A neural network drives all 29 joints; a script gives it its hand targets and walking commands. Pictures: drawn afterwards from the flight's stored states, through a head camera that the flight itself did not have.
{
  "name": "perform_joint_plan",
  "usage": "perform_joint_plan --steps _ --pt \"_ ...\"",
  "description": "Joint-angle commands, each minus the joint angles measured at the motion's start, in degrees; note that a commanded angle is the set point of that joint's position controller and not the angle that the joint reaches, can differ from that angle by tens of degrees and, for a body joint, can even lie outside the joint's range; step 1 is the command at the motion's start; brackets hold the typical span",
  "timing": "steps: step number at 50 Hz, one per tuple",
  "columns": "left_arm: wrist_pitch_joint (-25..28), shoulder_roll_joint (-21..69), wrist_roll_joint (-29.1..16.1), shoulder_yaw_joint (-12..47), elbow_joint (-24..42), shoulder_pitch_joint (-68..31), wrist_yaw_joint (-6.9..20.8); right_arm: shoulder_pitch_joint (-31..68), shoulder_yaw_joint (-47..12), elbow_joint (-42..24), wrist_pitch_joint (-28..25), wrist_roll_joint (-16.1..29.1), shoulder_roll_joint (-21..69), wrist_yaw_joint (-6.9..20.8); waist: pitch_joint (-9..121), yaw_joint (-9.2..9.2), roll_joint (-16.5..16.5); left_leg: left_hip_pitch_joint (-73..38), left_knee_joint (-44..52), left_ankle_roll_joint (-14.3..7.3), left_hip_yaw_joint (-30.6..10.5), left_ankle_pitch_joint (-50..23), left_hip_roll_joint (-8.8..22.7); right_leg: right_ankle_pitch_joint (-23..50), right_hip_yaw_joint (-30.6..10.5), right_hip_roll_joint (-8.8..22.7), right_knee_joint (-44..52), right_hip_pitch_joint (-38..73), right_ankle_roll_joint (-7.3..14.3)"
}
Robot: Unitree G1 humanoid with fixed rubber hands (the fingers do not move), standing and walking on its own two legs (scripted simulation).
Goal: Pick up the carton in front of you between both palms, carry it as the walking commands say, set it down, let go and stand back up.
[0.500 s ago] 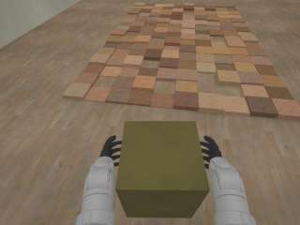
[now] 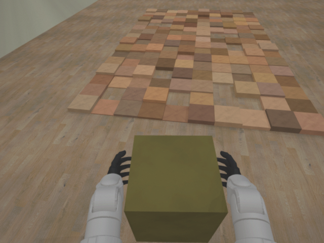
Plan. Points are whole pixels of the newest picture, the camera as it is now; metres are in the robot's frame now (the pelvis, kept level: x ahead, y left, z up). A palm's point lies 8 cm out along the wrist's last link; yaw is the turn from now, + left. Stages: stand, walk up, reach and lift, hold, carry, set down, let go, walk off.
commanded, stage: reach and lift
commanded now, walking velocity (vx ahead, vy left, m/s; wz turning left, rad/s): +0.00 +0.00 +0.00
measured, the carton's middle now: (172, 191) +0.30 +0.00 -0.04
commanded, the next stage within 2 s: hold in 0.16 s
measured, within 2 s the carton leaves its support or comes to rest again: neither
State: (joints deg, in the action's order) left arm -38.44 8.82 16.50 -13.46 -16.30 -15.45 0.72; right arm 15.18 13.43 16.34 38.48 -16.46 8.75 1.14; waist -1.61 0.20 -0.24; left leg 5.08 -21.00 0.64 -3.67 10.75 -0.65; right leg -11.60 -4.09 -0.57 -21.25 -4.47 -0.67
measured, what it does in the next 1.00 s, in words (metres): stands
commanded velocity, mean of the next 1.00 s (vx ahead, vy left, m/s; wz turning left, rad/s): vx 0.00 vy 0.00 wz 0.00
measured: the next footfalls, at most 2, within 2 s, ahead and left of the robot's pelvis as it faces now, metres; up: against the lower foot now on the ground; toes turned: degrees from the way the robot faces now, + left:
left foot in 1.88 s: +0.16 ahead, +0.10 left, +0.00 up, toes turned +9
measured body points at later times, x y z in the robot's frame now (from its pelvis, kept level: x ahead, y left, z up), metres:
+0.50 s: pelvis -0.01 +0.00 +0.00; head -0.05 +0.00 +0.45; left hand +0.29 +0.15 +0.04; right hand +0.29 -0.15 +0.04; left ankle +0.01 +0.13 -0.75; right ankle +0.01 -0.13 -0.75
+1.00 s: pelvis -0.01 +0.00 +0.00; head -0.05 +0.00 +0.45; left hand +0.29 +0.15 +0.04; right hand +0.29 -0.15 +0.04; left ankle +0.01 +0.13 -0.75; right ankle +0.01 -0.13 -0.75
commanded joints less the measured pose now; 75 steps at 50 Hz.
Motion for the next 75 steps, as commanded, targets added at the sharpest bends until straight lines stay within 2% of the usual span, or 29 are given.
perform_joint_plan --steps 1,8,13,16,20,32,40,56,72,73,75 --pt "1.4 53.3 -13.6 30.0 2.6 -24.4 13.0 25.3 -30.0 -3.3 -1.7 13.4 52.6 12.6 15.5 -0.02 0.3 -5.8 1.8 0.0 -0.3 -13.8 -5.0 13.7 0.0 -5.2 2.3 2.9 0.1" --pt "0.5 52.7 -14.1 30.7 4.0 -24.6 13.0 25.3 -30.7 -4.7 -0.8 14.0 52.6 12.4 14.9 -0.05 0.0 -5.8 2.2 -0.1 -0.2 -12.6 -5.0 13.0 -0.1 -5.0 2.7 3.3 0.0" --pt "-1.6 52.2 -16.4 34.5 9.8 -22.7 12.5 23.3 -34.3 -10.2 1.5 16.1 52.3 11.7 17.1 -0.27 0.1 -8.1 2.8 0.1 -0.5 -16.7 -5.1 17.5 -0.4 -5.0 3.5 6.0 -0.3" --pt "-3.4 50.0 -15.1 32.4 8.8 -21.1 12.1 21.7 -32.2 -9.3 3.3 15.0 50.0 11.4 12.1 -0.13 0.1 -6.6 4.0 -0.1 -0.4 -11.9 -5.1 12.7 -0.3 -4.8 4.6 4.7 -0.1" --pt "-3.9 49.7 -14.2 30.6 7.0 -23.6 12.6 24.4 -30.4 -7.7 3.8 14.2 49.5 12.0 8.6 -0.13 0.0 -4.8 4.2 -0.5 0.0 -5.2 -4.7 5.8 0.2 -4.6 4.9 2.2 0.4" --pt "-3.2 52.1 -14.3 30.6 4.5 -29.7 13.1 30.4 -30.2 -4.9 2.9 14.1 51.4 12.8 11.3 -0.26 0.3 -4.5 3.3 -0.4 0.3 -1.8 -4.5 2.2 0.5 -4.4 3.8 1.5 0.7" --pt "-3.3 52.3 -14.1 30.3 4.1 -29.2 13.0 30.1 -30.1 -4.8 2.9 14.0 51.2 12.8 11.9 -0.16 0.3 -5.3 3.5 -0.3 0.2 -4.0 -4.5 4.2 0.5 -4.5 3.8 2.0 0.6" --pt "-3.7 51.1 -15.0 31.6 8.0 -24.4 12.5 25.1 -31.4 -8.6 3.5 14.8 50.5 12.0 12.7 -0.13 0.2 -6.8 3.5 -0.2 -0.1 -10.5 -4.8 11.0 0.1 -4.8 3.9 4.1 0.1" --pt "-3.6 50.6 -15.0 31.8 8.5 -24.5 12.5 25.1 -31.8 -9.2 3.5 15.0 50.4 11.8 12.2 -0.15 0.0 -6.0 3.4 -0.4 0.0 -8.7 -4.9 9.5 0.1 -4.7 3.8 3.7 0.0" --pt "-4.0 51.3 -15.9 33.0 7.4 -27.2 12.5 27.5 -32.7 -8.7 3.7 16.1 50.5 11.9 14.5 -0.27 1.5 -0.1 -0.5 -0.9 1.1 -0.2 6.1 0.9 0.4 5.9 -0.2 -3.6 0.7" --pt "-4.3 51.5 -17.7 34.7 9.4 -27.9 12.4 27.7 -34.3 -10.3 4.0 17.5 51.0 11.7 12.9 -0.18 2.0 5.8 3.5 -1.6 -2.6 26.0 6.2 -23.1 -0.5 3.9 0.6 -9.4 0.8"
